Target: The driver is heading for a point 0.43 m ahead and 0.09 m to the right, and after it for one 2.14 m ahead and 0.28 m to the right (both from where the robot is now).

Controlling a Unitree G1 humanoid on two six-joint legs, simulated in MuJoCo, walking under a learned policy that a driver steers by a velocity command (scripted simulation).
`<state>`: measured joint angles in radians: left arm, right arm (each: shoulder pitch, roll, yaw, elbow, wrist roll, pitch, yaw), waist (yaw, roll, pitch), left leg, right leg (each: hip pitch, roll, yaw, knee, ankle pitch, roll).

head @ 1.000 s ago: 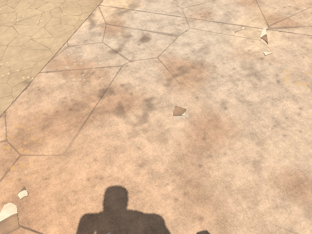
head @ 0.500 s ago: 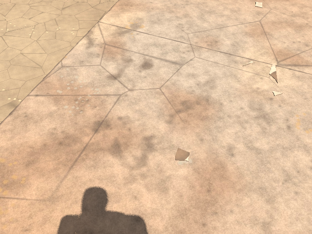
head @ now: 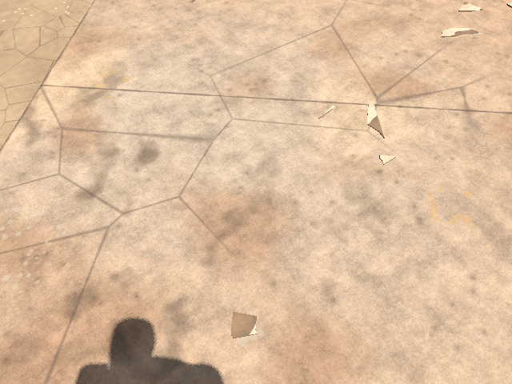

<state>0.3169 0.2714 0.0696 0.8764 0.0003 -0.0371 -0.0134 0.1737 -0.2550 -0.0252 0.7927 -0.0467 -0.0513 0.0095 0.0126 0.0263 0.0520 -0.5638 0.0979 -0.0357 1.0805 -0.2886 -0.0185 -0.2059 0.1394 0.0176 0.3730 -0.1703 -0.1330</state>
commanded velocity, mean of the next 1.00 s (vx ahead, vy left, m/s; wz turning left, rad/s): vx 0.43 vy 0.00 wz -0.53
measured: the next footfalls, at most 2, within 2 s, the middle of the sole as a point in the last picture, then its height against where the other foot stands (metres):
left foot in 0.30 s outside the picture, level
right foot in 0.82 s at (349, 361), level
